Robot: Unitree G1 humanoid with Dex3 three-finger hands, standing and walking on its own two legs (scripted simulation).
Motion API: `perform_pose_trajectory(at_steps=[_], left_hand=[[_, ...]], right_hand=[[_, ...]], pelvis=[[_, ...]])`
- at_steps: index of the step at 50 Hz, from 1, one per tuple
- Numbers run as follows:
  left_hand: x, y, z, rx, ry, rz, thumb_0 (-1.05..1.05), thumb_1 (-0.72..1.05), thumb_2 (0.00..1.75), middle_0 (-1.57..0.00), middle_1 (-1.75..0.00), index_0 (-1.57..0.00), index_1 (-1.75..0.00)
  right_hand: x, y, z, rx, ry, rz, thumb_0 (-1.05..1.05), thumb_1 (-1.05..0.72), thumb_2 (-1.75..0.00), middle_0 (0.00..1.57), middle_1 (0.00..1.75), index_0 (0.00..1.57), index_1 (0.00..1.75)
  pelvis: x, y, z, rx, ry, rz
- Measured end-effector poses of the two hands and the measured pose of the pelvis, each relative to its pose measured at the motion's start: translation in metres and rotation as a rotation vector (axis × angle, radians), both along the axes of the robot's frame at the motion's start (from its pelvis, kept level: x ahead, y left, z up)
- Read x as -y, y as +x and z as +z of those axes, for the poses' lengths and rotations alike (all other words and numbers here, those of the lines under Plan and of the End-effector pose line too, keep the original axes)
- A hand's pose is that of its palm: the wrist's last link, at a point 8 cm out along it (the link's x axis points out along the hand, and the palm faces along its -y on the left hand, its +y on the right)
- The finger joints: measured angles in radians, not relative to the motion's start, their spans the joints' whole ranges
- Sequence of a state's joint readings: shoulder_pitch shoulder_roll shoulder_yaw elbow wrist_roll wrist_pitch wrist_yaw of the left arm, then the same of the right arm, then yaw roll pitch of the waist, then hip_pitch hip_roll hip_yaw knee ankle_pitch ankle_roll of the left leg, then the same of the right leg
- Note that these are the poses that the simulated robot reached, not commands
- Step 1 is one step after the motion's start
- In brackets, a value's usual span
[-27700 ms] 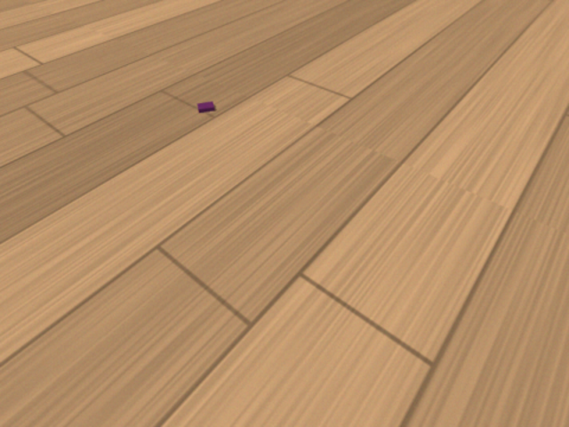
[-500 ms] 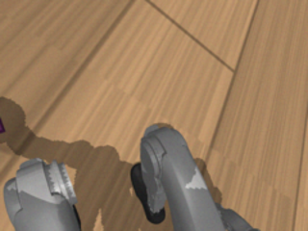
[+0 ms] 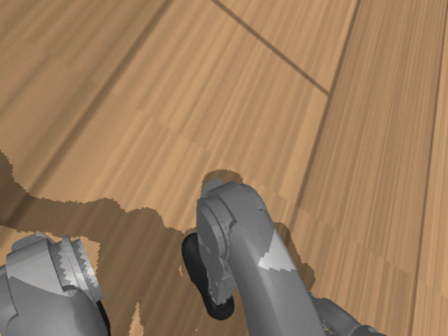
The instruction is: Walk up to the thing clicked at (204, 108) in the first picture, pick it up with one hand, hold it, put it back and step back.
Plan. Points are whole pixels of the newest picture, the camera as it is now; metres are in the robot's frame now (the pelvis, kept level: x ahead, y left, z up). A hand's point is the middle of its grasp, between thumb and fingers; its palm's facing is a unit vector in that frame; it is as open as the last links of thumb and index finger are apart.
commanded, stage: rest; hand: left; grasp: from above
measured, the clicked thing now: out of the picture +0.42 +0.34 -0.28
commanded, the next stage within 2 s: open in 0.28 s
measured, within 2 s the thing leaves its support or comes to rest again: neither
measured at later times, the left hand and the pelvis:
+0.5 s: hand out of the picture +0.41 +0.33 -0.25, palm faces -0.41 -0.17 -0.90, open 10.6 cm; pelvis +0.00 +0.00 +0.00, yaw -1 degrees
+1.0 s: hand out of the picture +0.42 +0.34 -0.25, palm faces -0.41 -0.18 -0.89, open 13.0 cm; pelvis +0.00 +0.00 +0.01, yaw -1 degrees
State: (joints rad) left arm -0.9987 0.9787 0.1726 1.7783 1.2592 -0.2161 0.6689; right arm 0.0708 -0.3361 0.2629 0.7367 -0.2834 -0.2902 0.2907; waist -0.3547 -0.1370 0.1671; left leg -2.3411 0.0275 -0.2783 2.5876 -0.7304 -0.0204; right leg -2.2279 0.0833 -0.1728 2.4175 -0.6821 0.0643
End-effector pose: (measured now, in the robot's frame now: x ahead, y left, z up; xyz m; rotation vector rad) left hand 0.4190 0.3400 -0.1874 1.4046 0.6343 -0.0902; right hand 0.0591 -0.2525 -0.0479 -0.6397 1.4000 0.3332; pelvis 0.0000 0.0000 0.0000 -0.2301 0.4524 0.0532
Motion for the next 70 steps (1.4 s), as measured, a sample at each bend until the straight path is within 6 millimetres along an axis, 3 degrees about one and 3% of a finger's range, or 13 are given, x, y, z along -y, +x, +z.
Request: perform_pose_trajectory(at_steps=[24, 34, 52, 70], left_hand=[[0.002, -0.004, -0.002, 0.021, 0.008, -0.036, -0.01, -0.05, 0.39, -0.72, -0.38, -0.74, -0.42], [0.002, -0.005, -0.004, 0.013, 0.005, -0.027, -0.01, -0.09, 0.56, -0.61, -0.54, -0.59, -0.55], [-0.001, 0.003, -0.006, 0.014, 0.009, -0.012, 0.0, -0.35, 0.83, -0.28, -0.79, -0.26, -0.81], [-0.002, 0.0, -0.005, 0.007, -0.006, -0.029, 0.0, -0.49, 0.97, -0.1, -0.97, -0.09, -0.98]], right_hand=[[-0.001, 0.005, 0.01, 0.016, -0.013, 0.06, 0.0, -0.91, -0.9, 0.21, 0.3, 0.2, 0.3], [-0.003, 0.004, 0.013, 0.017, -0.012, 0.064, 0.0, -0.9, -0.9, 0.21, 0.3, 0.2, 0.3], [-0.002, -0.002, 0.018, -0.011, -0.016, 0.056, 0.0, -0.9, -0.9, 0.21, 0.3, 0.2, 0.3], [-0.004, -0.004, 0.02, -0.013, -0.027, 0.057, 0.0, -0.89, -0.9, 0.21, 0.3, 0.2, 0.3]], pelvis=[[-0.002, -0.005, 0.003, 0.024, -0.016, -0.006], [-0.002, -0.006, 0.005, 0.025, -0.019, -0.005], [-0.003, -0.004, 0.007, 0.018, -0.027, -0.006], [-0.003, -0.006, 0.01, 0.018, -0.03, -0.008]])
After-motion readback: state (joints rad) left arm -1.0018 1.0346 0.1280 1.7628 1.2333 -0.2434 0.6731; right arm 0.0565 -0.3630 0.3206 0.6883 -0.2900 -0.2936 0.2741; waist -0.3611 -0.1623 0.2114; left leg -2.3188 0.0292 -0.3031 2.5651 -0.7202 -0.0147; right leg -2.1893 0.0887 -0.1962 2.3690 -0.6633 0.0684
